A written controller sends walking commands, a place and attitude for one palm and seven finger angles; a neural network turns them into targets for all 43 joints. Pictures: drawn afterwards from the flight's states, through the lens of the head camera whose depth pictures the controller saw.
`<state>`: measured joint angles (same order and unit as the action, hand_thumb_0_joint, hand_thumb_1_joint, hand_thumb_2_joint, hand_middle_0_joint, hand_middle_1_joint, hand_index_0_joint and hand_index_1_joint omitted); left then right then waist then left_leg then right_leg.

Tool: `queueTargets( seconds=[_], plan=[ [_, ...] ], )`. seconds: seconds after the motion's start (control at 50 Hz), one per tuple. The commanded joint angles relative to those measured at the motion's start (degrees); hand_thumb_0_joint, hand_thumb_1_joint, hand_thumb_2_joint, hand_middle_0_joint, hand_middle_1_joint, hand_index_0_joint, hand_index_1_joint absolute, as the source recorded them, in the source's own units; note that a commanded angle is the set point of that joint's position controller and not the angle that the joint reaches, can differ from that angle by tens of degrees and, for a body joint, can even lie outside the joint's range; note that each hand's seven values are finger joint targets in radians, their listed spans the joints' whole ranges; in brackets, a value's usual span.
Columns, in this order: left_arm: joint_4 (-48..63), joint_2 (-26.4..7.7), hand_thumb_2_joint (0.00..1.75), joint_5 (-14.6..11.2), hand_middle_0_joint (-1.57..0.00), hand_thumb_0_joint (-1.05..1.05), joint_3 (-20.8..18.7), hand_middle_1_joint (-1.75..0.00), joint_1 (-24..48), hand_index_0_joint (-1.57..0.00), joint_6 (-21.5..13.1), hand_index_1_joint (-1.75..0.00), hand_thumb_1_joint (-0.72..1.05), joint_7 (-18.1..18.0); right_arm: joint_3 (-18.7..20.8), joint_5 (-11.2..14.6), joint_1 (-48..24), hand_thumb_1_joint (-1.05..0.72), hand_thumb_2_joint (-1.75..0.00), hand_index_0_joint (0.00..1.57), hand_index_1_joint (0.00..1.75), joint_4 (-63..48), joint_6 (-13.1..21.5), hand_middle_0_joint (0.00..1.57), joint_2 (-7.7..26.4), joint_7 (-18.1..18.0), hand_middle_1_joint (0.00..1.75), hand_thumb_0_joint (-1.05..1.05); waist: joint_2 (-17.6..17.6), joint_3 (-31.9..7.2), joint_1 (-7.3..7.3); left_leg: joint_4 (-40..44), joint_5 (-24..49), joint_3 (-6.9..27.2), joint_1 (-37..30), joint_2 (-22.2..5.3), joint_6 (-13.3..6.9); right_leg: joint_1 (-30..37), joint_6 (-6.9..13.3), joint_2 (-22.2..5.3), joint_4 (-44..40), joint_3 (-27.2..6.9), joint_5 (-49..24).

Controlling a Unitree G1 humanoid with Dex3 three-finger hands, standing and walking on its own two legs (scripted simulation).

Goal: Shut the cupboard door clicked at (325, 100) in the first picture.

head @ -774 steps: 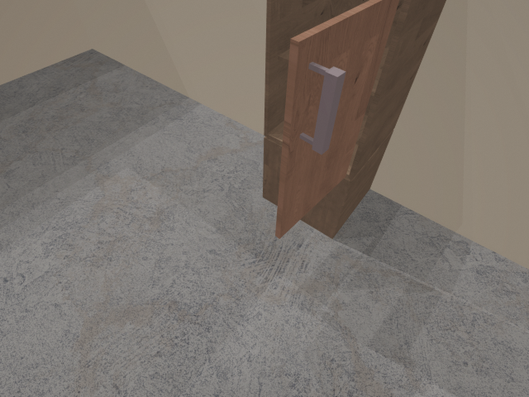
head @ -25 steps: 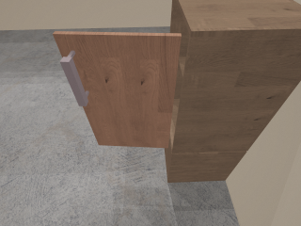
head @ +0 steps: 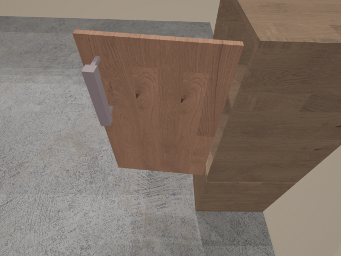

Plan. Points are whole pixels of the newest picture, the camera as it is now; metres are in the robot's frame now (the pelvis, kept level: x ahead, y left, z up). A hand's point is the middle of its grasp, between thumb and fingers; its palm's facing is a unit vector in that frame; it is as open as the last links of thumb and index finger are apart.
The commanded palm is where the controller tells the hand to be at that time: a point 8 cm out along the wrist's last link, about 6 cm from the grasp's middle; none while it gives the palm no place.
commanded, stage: come to a stop and stand still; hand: left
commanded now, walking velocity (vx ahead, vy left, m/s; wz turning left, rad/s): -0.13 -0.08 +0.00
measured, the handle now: (102, 93) +0.46 +0.22 +0.12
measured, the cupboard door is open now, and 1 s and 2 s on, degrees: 85 85 85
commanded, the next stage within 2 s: look again from close up in 0.76 s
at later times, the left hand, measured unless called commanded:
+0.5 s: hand out of the picture +0.03 +0.16 -0.16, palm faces +0.01 -0.98 -0.22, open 7.3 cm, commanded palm none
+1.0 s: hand out of the picture +0.00 +0.17 -0.17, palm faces +0.00 -0.98 -0.19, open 7.4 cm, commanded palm none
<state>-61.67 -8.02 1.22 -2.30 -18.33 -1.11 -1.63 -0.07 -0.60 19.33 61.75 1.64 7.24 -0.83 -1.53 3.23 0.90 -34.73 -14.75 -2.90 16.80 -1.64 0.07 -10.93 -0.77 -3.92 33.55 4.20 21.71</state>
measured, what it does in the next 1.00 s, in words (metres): stands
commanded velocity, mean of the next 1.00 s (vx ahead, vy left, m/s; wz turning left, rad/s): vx -0.02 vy -0.02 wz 0.00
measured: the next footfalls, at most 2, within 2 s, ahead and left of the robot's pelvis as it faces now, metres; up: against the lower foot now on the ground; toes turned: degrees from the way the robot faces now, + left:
right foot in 1.60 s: +0.03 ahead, -0.07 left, +0.00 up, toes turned -2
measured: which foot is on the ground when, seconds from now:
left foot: down 0.00-1.00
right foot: down 0.00-1.00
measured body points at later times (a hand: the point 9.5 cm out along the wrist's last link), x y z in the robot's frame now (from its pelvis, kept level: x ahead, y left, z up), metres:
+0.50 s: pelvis +0.01 -0.02 +0.01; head +0.02 -0.02 +0.46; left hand +0.03 +0.22 -0.14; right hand +0.04 -0.24 -0.15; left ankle +0.01 +0.13 -0.73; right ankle -0.03 -0.10 -0.73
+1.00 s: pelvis +0.00 +0.01 +0.01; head +0.01 +0.01 +0.45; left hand +0.00 +0.23 -0.15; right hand -0.01 -0.21 -0.16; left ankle -0.01 +0.12 -0.73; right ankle -0.03 -0.10 -0.73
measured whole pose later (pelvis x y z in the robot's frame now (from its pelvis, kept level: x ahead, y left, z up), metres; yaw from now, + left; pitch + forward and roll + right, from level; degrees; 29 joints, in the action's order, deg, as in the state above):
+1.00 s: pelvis +0.00 +0.01 +0.01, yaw -1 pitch -1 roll -1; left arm -62.7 -7.2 0.7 0.3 -18.0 -1.4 -2.3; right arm -0.3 -1.1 17.5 61.3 0.5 8.6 -1.2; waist 1.4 1.6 -1.1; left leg -31.4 -17.9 -2.6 13.2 -1.2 -0.7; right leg -10.6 1.1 0.8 29.1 2.9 18.1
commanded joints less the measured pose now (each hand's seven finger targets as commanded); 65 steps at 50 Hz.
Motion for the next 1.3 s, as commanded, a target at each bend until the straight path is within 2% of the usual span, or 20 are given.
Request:
queueTargets(
  seconds=[0.0,0.02,0.06,0.12,0.16,0.18,0.2,0.24,0.38,0.6,0.74,0.76,0.78,0.8,0.82,0.86,0.92,0.96,1.12,1.28],
  plan=[
    [2.6,-3.3,0.90,-0.8,-0.20,0.00,0.0,-0.30,-3.6,-0.20,1.6,-0.30,0.90,-0.9,1.8,-0.7,7.4,-0.90,-0.90,0.20,0.30,-0.4,1.0,0.20,7.9,-1.6,0.30,0.00,14.1,-0.6,-0.68,17.8,27.2,17.1,-3.4,-16.5,-8.5,-5.7,0.9,1.4,9.3,-1.5,9.3],
    [2.7,-2.7,0.90,-0.5,-0.20,0.00,0.0,-0.30,-4.1,-0.20,1.7,-0.30,0.90,-1.0,2.2,-1.0,4.7,-0.90,-0.90,0.20,0.30,-1.7,0.5,0.20,8.8,-1.4,0.30,0.00,9.8,0.1,-0.20,17.9,22.2,15.4,-0.2,-16.2,-9.3,-4.7,1.5,1.2,10.2,-2.4,10.2],
    [1.7,-2.9,0.90,-0.3,-0.20,0.00,0.3,-0.30,-2.1,-0.20,1.7,-0.30,0.90,-0.7,1.6,-0.8,0.8,-0.90,-0.90,0.20,0.30,-1.1,1.0,0.20,8.1,-2.2,0.30,0.00,13.2,2.4,0.34,16.9,33.5,14.7,-3.2,-14.3,-8.9,-6.8,1.1,0.2,8.5,-2.9,7.4],
    [0.1,-3.1,0.90,-0.8,-0.20,0.00,0.5,-0.30,-4.3,-0.20,1.3,-0.30,0.90,-0.5,1.6,-0.3,-1.5,-0.90,-0.90,0.20,0.30,-1.6,0.5,0.20,7.1,-2.6,0.30,0.00,8.2,-1.0,0.82,10.5,43.3,8.8,-8.8,-11.1,-7.0,-3.1,0.8,0.2,-3.4,-3.5,-5.5],
    [0.1,-5.1,0.90,-0.5,-0.20,0.00,0.3,-0.30,-4.6,-0.20,0.7,-0.30,0.90,-0.5,2.1,0.1,-2.3,-0.90,-0.90,0.20,0.30,-2.2,-0.1,0.20,6.8,-2.5,0.30,0.00,2.2,-4.2,-0.07,7.0,32.7,4.9,-9.9,-6.9,-3.5,-1.1,1.8,-1.6,-6.8,-6.8,-25.0],
    [0.7,-5.8,0.90,-0.5,-0.20,0.00,0.5,-0.30,-3.5,-0.20,0.7,-0.30,0.90,-0.4,2.3,0.2,-2.5,-0.90,-0.90,0.20,0.30,-2.5,-0.3,0.20,6.6,-2.3,0.30,0.00,1.6,-4.8,-0.68,7.8,25.8,3.9,-9.7,-5.9,-2.5,-1.4,2.3,-2.7,-6.3,-7.3,-27.7],
    [1.0,-5.7,0.90,-0.3,-0.20,0.00,0.5,-0.30,-2.6,-0.20,0.4,-0.30,0.90,-0.5,2.4,0.0,-2.4,-0.90,-0.90,0.20,0.30,-2.2,-0.7,0.20,5.8,-2.3,0.30,0.00,-3.4,-4.6,-1.00,7.4,23.1,3.5,-9.4,-5.3,-1.9,-0.8,2.7,-2.7,-6.3,-7.0,-31.5],
    [1.6,-6.1,0.90,-0.2,-0.20,0.00,0.5,-0.30,-2.1,-0.20,0.3,-0.30,0.90,-0.7,2.5,0.1,-2.6,-0.90,-0.90,0.20,0.30,-2.0,-1.1,0.20,5.9,-2.0,0.30,0.00,-4.1,-4.6,-1.22,7.4,18.9,2.1,-8.7,-4.5,-1.0,-0.5,3.3,-3.9,-6.3,-8.0,-36.4],
    [2.1,-6.8,0.90,-0.4,-0.20,0.00,0.9,-0.30,-0.4,-0.20,0.0,-0.30,0.90,-0.5,1.7,-0.1,-4.7,-0.90,-0.90,0.20,0.30,-1.0,-1.0,0.20,5.4,-1.4,0.30,0.00,-0.2,-3.1,-0.76,11.4,11.5,2.0,-8.8,-4.2,-0.2,-0.9,3.2,-3.0,-11.0,-8.8,-25.0],
    [0.6,-6.9,0.90,-0.6,-0.20,0.00,1.5,-0.30,-0.7,-0.20,-0.4,-0.30,0.90,-0.2,0.8,-0.2,-2.4,-0.90,-0.90,0.20,0.30,1.7,-1.0,0.20,5.0,-1.0,0.30,0.00,0.1,2.2,-0.49,14.9,6.0,2.2,-7.8,-3.8,0.2,-2.2,3.2,-2.0,-17.3,-8.9,-12.5],
    [-0.4,-6.2,0.90,-0.8,-0.20,0.00,1.7,-0.30,-2.5,-0.20,-0.7,-0.30,0.90,-0.3,0.4,-0.1,-0.6,-0.90,-0.90,0.20,0.30,2.6,-0.6,0.20,4.9,-1.1,0.30,0.00,0.9,0.7,-0.35,14.8,7.7,2.3,-7.8,-3.9,0.2,-0.7,3.5,-2.0,-16.7,-8.5,-14.5],
    [-2.4,-7.5,0.90,0.2,-0.20,0.00,1.2,-0.30,-7.5,-0.20,-2.1,-0.30,0.90,-2.7,1.2,0.3,-8.1,-0.90,-0.90,0.20,0.30,-1.5,-0.1,0.20,7.1,-0.6,0.30,0.00,1.2,3.0,2.21,-0.5,1.9,-0.5,-0.7,-3.5,1.8,-0.9,-1.4,-7.5,-15.7,-14.8,-45.0],
    [0.6,-10.5,0.90,0.0,-0.20,0.00,0.9,-0.30,-4.6,-0.20,-2.5,-0.30,0.90,-2.3,0.9,0.3,-3.3,-0.90,-0.90,0.20,0.30,-3.5,-1.2,0.20,3.7,-0.3,0.30,0.00,-0.3,-1.7,-1.88,-3.2,-6.4,2.4,0.9,-2.1,0.4,1.7,1.4,-10.3,-15.0,-15.3,-39.9],
    [1.7,-10.9,0.90,0.1,-0.20,0.00,0.5,-0.30,-2.8,-0.20,-2.7,-0.30,0.90,-1.7,0.8,-0.4,-3.0,-0.90,-0.90,0.20,0.30,-3.6,-1.4,0.20,3.7,-0.1,0.30,0.00,4.9,-3.4,-1.32,-3.2,-5.5,1.7,0.2,-1.8,0.2,3.3,4.5,-11.3,-14.5,-15.0,-42.6],
    [1.8,-9.8,0.90,0.1,-0.20,0.00,0.8,-0.30,-1.9,-0.20,-2.7,-0.30,0.90,-1.6,0.8,0.0,-1.2,-0.90,-0.90,0.20,0.30,-3.4,-1.3,0.20,3.0,-0.1,0.30,0.00,0.9,-5.0,-2.57,-2.3,-5.8,1.2,-1.1,-2.3,0.3,2.1,7.2,-9.7,-13.9,-12.6,-34.4],
    [2.7,-8.0,0.90,-0.1,-0.20,0.00,1.1,-0.30,-0.2,-0.20,-2.3,-0.30,0.90,-1.5,0.8,0.0,1.4,-0.90,-0.90,0.20,0.30,-3.2,-1.0,0.20,3.4,0.0,0.30,0.00,-4.3,-4.5,-3.43,2.3,-1.2,0.8,-4.9,-1.0,0.4,-1.0,7.1,-6.3,-13.3,-10.0,-22.7],
    [2.8,-5.1,0.90,-0.5,-0.20,0.00,1.6,-0.30,-0.5,-0.20,-1.4,-0.30,0.90,-1.3,0.5,-0.4,2.9,-0.90,-0.90,0.20,0.30,-2.6,0.1,0.20,5.3,-0.3,0.30,0.00,1.3,0.2,-2.43,9.1,6.5,4.7,-4.6,-4.1,-1.2,-4.3,4.7,-1.3,-10.0,-7.6,-10.8],
    [2.2,-4.7,0.90,-0.6,-0.20,0.00,1.7,-0.30,-1.7,-0.20,-1.0,-0.30,0.90,-1.2,0.3,-0.5,2.1,-0.90,-0.90,0.20,0.30,-2.3,0.5,0.20,5.7,-0.7,0.30,0.00,6.5,0.2,-1.38,10.3,11.7,6.5,-2.9,-4.7,-2.3,-1.3,4.1,-0.3,-8.0,-6.8,-12.3],
    [1.9,-5.6,0.90,-0.4,-0.20,0.00,2.0,-0.30,-1.4,-0.20,0.1,-0.30,0.90,-0.7,0.0,-0.4,0.5,-0.90,-0.90,0.20,0.30,-2.4,0.3,0.20,7.2,-0.8,0.30,0.00,2.4,4.0,-0.45,15.6,2.6,7.7,-0.1,-4.3,-3.1,-1.0,2.9,-0.3,-9.0,-6.0,-7.7],
    [1.7,-6.7,0.90,-0.6,-0.20,0.00,1.9,-0.30,-1.1,-0.20,0.1,-0.30,0.90,-0.7,0.0,-0.2,0.5,-0.90,-0.90,0.20,0.30,-1.4,0.8,0.20,8.1,-0.9,0.30,0.00,2.4,-1.6,-0.42,14.4,13.2,6.6,-6.0,-4.2,-3.2,1.3,2.2,-1.3,-8.5,-5.7,-13.1]
  ],
)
